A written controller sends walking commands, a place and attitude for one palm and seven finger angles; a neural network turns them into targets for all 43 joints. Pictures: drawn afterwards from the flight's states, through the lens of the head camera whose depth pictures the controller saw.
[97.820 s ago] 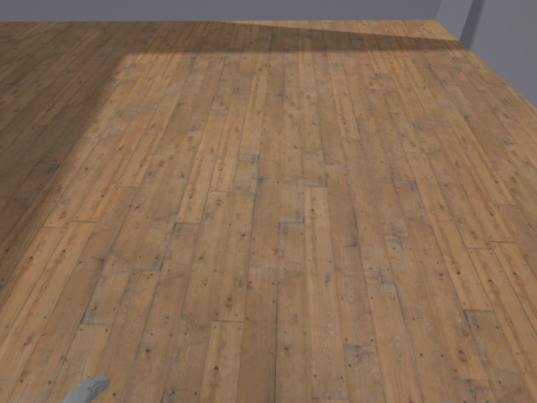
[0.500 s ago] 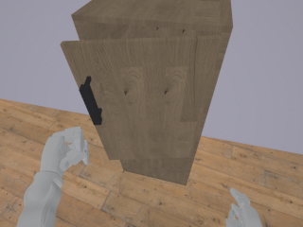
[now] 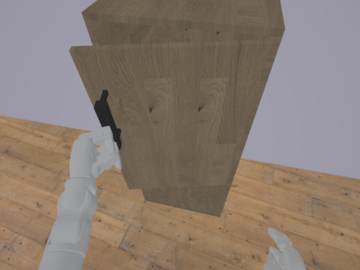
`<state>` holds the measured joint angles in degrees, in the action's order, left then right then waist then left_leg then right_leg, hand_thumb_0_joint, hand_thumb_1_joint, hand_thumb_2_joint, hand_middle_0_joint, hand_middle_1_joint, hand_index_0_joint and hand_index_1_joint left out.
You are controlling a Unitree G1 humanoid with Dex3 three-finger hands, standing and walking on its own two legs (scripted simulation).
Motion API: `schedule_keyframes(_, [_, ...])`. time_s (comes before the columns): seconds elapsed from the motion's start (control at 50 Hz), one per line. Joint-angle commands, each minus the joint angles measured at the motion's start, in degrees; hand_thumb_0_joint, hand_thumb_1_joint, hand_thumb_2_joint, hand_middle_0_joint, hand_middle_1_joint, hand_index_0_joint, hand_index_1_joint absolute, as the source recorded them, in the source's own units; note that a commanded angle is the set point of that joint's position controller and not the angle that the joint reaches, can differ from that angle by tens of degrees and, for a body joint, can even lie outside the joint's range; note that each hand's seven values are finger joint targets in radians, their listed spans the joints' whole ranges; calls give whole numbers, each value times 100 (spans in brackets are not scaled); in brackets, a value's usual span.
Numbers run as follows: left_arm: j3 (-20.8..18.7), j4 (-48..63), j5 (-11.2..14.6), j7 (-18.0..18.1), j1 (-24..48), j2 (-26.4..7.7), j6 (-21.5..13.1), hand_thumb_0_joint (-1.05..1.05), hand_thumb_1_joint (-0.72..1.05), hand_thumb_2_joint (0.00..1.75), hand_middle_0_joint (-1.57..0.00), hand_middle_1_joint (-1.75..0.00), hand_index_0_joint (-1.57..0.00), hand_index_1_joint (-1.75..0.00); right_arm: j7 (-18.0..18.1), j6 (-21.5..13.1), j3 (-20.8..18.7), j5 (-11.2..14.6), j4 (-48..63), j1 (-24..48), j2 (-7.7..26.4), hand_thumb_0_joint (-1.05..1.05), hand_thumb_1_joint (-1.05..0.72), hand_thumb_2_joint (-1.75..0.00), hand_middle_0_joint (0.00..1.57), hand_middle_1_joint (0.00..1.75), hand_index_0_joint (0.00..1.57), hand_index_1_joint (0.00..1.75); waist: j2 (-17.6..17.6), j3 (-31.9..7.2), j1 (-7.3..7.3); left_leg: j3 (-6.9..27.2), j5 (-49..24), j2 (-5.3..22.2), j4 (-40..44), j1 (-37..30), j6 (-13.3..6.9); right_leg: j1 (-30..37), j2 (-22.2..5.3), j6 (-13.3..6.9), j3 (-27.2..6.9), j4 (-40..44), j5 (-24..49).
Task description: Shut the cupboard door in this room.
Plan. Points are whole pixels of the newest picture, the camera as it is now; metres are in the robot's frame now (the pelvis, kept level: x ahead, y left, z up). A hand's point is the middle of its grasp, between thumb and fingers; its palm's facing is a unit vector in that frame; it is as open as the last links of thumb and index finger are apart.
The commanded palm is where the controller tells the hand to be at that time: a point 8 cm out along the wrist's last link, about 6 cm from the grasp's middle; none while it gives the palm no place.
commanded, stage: bring the fist close to the handle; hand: left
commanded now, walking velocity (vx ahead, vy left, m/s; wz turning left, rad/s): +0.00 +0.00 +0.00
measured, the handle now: (110, 121) +0.43 +0.20 +0.09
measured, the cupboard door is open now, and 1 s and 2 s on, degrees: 16 12 0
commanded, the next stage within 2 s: push the door shut along its arc in 0.54 s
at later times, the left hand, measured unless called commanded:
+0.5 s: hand (114, 153) +0.33 +0.17 +0.09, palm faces +0.12 -0.99 -0.02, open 3.1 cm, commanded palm +0.31 +0.21 +0.10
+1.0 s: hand (121, 136) +0.38 +0.16 +0.09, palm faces +0.03 -1.00 -0.04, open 3.1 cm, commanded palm +0.37 +0.21 +0.10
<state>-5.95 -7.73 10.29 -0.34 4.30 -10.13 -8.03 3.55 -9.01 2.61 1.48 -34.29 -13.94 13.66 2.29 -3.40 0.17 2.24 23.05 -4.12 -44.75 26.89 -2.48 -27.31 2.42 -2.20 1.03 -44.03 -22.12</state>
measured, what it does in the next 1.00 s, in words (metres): stands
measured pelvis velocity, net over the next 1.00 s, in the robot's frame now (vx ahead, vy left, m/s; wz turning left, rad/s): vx -0.01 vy -0.01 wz -0.01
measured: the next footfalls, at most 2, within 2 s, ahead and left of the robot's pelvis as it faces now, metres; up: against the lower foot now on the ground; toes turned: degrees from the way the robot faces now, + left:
none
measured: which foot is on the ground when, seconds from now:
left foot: down 0.00-1.00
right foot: down 0.00-1.00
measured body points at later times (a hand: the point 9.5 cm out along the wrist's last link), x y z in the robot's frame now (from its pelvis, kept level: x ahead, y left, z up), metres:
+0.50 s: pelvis +0.00 -0.01 +0.00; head +0.01 -0.02 +0.45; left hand +0.32 +0.22 +0.10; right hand +0.14 -0.25 -0.09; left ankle +0.00 +0.09 -0.71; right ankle +0.00 -0.10 -0.71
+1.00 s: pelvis -0.01 -0.01 +0.00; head +0.03 -0.02 +0.45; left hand +0.37 +0.22 +0.10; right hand +0.11 -0.26 -0.11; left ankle +0.00 +0.09 -0.71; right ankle +0.00 -0.10 -0.71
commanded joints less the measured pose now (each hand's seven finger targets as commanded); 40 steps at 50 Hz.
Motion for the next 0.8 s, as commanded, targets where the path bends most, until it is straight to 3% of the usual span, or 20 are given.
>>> schedule_keyframes(0.0, [-254, 766, -26, 28, 1686, -695, -240, 0, 90, 90, -130, -150, -130, -150, 11, -174, -298, 34, 820, 255, 702, 0, -90, -90, 20, 30, 20, 30, -176, -1393, -58, 88, -1706, 329, 655, -593, 192, 558, -176, 30, 54, 511, 1651])
schedule_keyframes(0.04, [-156, 547, -18, -6, 1826, -595, -98, 0, 90, 90, -130, -150, -130, -150, 11, -103, -298, 60, 837, 227, 705, 0, -90, -90, 20, 30, 20, 30, -185, -1333, -69, 80, -1748, 336, 675, -587, 201, 570, -171, 32, 64, 538, 1726])
schedule_keyframes(0.06, [-330, 384, 6, 12, 1828, -737, -39, 0, 90, 90, -130, -150, -130, -150, 27, -67, -312, 57, 836, 215, 738, 0, -90, -90, 20, 30, 20, 30, -279, -1325, -25, 80, -1721, 333, 674, -541, 181, 616, -169, 40, 45, 576, 1713])
schedule_keyframes(0.08, [-268, 399, 33, 14, 2114, -680, -25, 0, 90, 90, -130, -150, -130, -150, 35, -35, -298, 67, 832, 236, 721, 0, -90, -90, 20, 30, 20, 30, -331, -1319, -99, 65, -1659, 330, 685, -547, 166, 594, -182, 55, 38, 612, 1700])
schedule_keyframes(0.16, [-794, 431, 65, 113, 2349, -1145, -235, 0, 90, 90, -130, -150, -130, -150, 63, 17, -317, 29, 848, 255, 716, 0, -90, -90, 20, 30, 20, 30, -384, -1618, 49, -5, -1720, 316, 675, -522, 137, 913, -185, 59, -67, 624, 1852])
schedule_keyframes(0.22, [-546, 609, 26, 70, 2269, -879, -517, 0, 90, 90, -130, -150, -130, -150, 1, -5, -315, 22, 852, 251, 651, 0, -90, -90, 20, 30, 20, 30, -55, -1826, 58, -49, -2070, 321, 636, -712, 161, 960, -177, 26, -54, 507, 2188])
schedule_keyframes(0.26, [-662, 492, 20, 16, 1972, -995, -599, 0, 90, 90, -130, -150, -130, -150, -22, 0, -358, 19, 816, 196, 685, 0, -90, -90, 20, 30, 20, 30, -59, -1799, 72, -53, -2208, 333, 592, -711, 161, 966, -162, 26, -51, 498, 2313])
schedule_keyframes(0.28, [-522, 465, 35, -43, 1835, -852, -602, 0, 90, 90, -130, -150, -130, -150, -43, 9, -348, 25, 832, 197, 680, 0, -90, -90, 20, 30, 20, 30, -56, -1701, 56, -68, -2230, 332, 617, -689, 152, 952, -175, 31, -51, 515, 2384])
schedule_keyframes(0.3, [-561, 388, 46, -81, 1732, -895, -580, 0, 90, 90, -130, -150, -130, -150, -48, 27, -362, 48, 828, 183, 694, 0, -90, -90, 20, 30, 20, 30, -214, -1594, 34, -64, -2123, 339, 642, -623, 153, 911, -163, 41, -39, 543, 2304])
schedule_keyframes(0.32, [-383, 325, 63, -145, 1737, -732, -528, 0, 90, 90, -130, -150, -130, -150, -48, 33, -353, 54, 847, 201, 701, 0, -90, -90, 20, 30, 20, 30, -119, -1422, -2, -82, -1974, 319, 662, -559, 141, 837, -171, 50, -57, 591, 2218])
schedule_keyframes(0.36, [-569, 62, 112, -191, 1733, -945, -402, 0, 90, 90, -130, -150, -130, -150, -10, 79, -369, 87, 836, 198, 762, 0, -90, -90, 20, 30, 20, 30, -426, -1124, -43, -82, -1591, 313, 713, -365, 102, 804, -178, 81, -97, 755, 1879])
schedule_keyframes(0.42, [-583, 259, 185, -220, 2117, -947, -349, 0, 90, 90, -130, -150, -130, -150, 37, 81, -362, 101, 867, 265, 751, 0, -90, -90, 20, 30, 20, 30, -442, -1204, -75, -98, -1333, 277, 750, -387, 77, 815, -208, 102, -161, 854, 1625])
schedule_keyframes(0.48, [-598, 600, 150, -147, 2595, -1074, -543, 0, 90, 90, -130, -150, -130, -150, 78, 32, -341, 87, 847, 345, 721, 0, -90, -90, 20, 30, 20, 30, -80, -1385, -95, -68, -1265, 286, 738, -552, 76, 772, -211, 78, -194, 826, 1450])
schedule_keyframes(0.54, [-588, 406, 114, -91, 2838, -1086, -743, 0, 90, 90, -130, -150, -130, -150, 82, -28, -314, 58, 727, 344, 707, 0, -90, -90, 20, 30, 20, 30, -22, -1378, -151, -28, -1127, 290, 695, -528, 81, 627, -194, 73, -179, 784, 1267])
schedule_keyframes(0.56, [-721, 257, 102, -76, 2772, -1249, -764, 0, 90, 90, -130, -150, -130, -150, 97, -15, -329, 56, 702, 309, 740, 0, -90, -90, 20, 30, 20, 30, -228, -1376, -145, -15, -1083, 297, 687, -464, 66, 681, -193, 88, -188, 800, 1192])
schedule_keyframes(0.62, [-387, -127, 93, -169, 2726, -879, -700, 0, 90, 90, -130, -150, -130, -150, 72, -29, -309, 72, 702, 315, 726, 0, -90, -90, 20, 30, 20, 30, -106, -1312, -161, -19, -961, 275, 712, -425, 86, 555, -203, 76, -157, 800, 1087])
schedule_keyframes(0.7, [-547, -759, 97, -328, 3128, -1212, -455, 0, 90, 90, -130, -150, -130, -150, 107, 54, -309, 111, 662, 217, 805, 0, -90, -90, 20, 30, 20, 30, -402, -1172, -235, -2, -858, 271, 711, -244, 65, 539, -228, 108, -214, 880, 1032])
schedule_keyframes(0.74, [-591, -853, 123, -385, 3441, -1278, -428, 0, 90, 90, -130, -150, -130, -150, 123, 90, -295, 117, 686, 214, 801, 0, -90, -90, 20, 30, 20, 30, -349, -1259, -230, -19, -895, 257, 704, -248, 59, 596, -239, 107, -236, 881, 1089])
schedule_keyframes(0.76, [-809, -890, 120, -376, 3645, -1576, -469, 0, 90, 90, -130, -150, -130, -150, 142, 112, -302, 108, 659, 179, 830, 0, -90, -90, 20, 30, 20, 30, -434, -1333, -224, -1, -927, 268, 679, -212, 53, 672, -240, 112, -264, 874, 1105])
schedule_keyframes(0.78, [-768, -824, 144, -407, 3831, -1505, -532, 0, 90, 90, -130, -150, -130, -150, 135, 109, -291, 103, 683, 203, 794, 0, -90, -90, 20, 30, 20, 30, -354, -1460, -215, -20, -984, 261, 679, -250, 50, 733, -251, 112, -285, 842, 1195])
